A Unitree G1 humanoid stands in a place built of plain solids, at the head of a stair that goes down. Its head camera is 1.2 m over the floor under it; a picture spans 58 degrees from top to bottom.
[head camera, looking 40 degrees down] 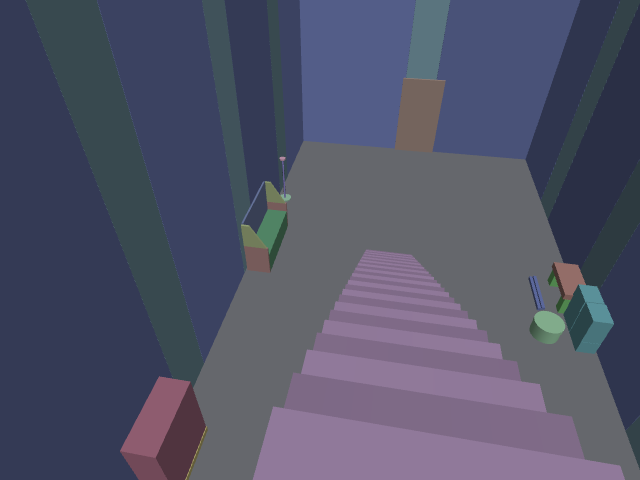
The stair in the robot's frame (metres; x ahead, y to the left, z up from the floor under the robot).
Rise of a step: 0.18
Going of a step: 0.23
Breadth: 0.95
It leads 10 degrees to the right of straight ahead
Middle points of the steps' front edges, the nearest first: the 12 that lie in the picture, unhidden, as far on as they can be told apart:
0.58 -0.33 0.00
0.81 -0.37 -0.18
1.04 -0.41 -0.36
1.27 -0.45 -0.54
1.50 -0.50 -0.72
1.73 -0.54 -0.90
1.96 -0.58 -1.08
2.19 -0.62 -1.25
2.42 -0.66 -1.43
2.65 -0.70 -1.61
2.88 -0.74 -1.79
3.11 -0.78 -1.97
